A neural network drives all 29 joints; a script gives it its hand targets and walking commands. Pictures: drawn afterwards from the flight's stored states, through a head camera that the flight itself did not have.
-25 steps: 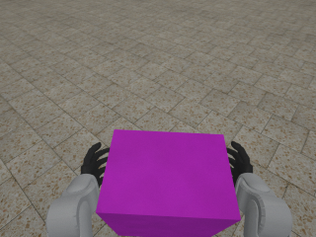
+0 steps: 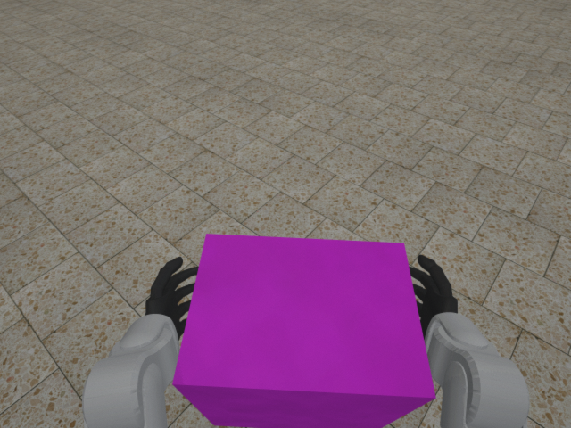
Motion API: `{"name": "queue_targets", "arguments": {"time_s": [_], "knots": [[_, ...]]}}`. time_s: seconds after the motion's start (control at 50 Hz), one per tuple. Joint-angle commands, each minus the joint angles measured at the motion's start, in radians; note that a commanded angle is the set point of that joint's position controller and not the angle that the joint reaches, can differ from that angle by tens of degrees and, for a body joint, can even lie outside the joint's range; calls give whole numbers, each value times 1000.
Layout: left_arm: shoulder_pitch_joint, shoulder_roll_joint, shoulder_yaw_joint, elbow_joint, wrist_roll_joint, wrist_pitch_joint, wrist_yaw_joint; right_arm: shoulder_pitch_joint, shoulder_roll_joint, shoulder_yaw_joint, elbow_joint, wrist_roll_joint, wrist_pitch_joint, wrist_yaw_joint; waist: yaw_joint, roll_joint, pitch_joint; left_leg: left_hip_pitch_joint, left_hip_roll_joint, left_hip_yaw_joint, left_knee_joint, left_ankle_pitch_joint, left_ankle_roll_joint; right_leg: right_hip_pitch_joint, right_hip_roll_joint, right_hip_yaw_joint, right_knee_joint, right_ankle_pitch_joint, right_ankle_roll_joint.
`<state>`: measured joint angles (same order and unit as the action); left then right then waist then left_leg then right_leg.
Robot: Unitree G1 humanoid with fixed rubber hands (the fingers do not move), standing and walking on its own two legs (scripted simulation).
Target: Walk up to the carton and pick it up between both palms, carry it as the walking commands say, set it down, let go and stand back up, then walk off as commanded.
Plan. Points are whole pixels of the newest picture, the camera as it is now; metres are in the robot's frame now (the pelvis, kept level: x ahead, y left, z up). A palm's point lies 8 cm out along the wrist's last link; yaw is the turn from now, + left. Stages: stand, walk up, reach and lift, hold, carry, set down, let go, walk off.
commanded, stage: carry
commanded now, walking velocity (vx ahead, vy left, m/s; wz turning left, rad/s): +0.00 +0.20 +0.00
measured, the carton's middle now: (297, 345) +0.22 +0.00 +0.02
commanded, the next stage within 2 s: hold in 1.56 s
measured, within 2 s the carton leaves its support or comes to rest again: neither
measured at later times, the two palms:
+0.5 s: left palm (174, 316) +0.22 +0.15 +0.10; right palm (450, 317) +0.23 -0.18 +0.10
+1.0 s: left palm (212, 314) +0.23 +0.10 +0.10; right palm (490, 322) +0.22 -0.22 +0.10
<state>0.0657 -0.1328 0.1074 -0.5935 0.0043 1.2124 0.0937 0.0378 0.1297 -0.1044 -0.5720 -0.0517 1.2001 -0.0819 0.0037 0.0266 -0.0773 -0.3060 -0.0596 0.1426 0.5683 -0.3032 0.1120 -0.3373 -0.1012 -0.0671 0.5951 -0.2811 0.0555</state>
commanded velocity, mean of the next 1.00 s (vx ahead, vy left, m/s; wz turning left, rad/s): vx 0.00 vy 0.04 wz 0.00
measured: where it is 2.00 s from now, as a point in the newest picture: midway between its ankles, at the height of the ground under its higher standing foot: outside the picture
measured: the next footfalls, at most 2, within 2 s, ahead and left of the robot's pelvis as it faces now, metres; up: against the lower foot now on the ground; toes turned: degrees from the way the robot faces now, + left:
none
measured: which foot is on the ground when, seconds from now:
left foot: down 0.00-1.00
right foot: down 0.00-1.00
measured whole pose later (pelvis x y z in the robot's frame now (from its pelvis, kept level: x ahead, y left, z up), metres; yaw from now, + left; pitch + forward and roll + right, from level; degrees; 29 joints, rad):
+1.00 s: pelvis -0.01 -0.05 +0.01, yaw -1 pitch +1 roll +0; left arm 0.04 -0.13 0.11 -0.53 0.01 1.19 0.10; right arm 0.00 0.13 -0.12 -0.50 -0.04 1.18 -0.09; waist -0.03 0.02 -0.08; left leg -0.27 0.02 0.12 0.52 -0.26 0.04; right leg -0.29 -0.02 -0.10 0.50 -0.23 -0.02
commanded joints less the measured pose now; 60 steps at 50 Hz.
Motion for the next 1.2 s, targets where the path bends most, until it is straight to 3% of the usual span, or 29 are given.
{"name": "queue_targets", "arguments": {"time_s": [0.0,0.2,0.32,0.52,1.18], "knots": [[-390,-659,-708,-89,-250,-5,-114,-347,673,737,-81,262,8,108,-1,-19,-143,60,202,-158,-139,200,-41,44,-73,17,-44,126,-58],[-390,-659,-708,-91,-251,-4,-113,-347,671,736,-83,263,10,108,-1,-19,-141,57,202,-160,-141,193,-40,44,-73,16,-44,122,-57],[-405,-665,-706,-81,-251,-3,-112,-360,666,722,-75,267,8,104,-7,-5,-137,64,245,-204,-199,189,-57,74,-46,18,-62,95,-43],[-404,-662,-691,-57,-232,2,-100,-367,660,709,-53,276,14,104,-22,2,-141,80,232,-198,-181,275,-65,103,-31,52,-103,141,-60],[-421,-622,-647,-9,-198,-50,-88,-385,635,683,-20,264,-26,101,-31,-29,-149,47,214,-134,-141,117,-83,117,-50,91,-199,173,-99]]}}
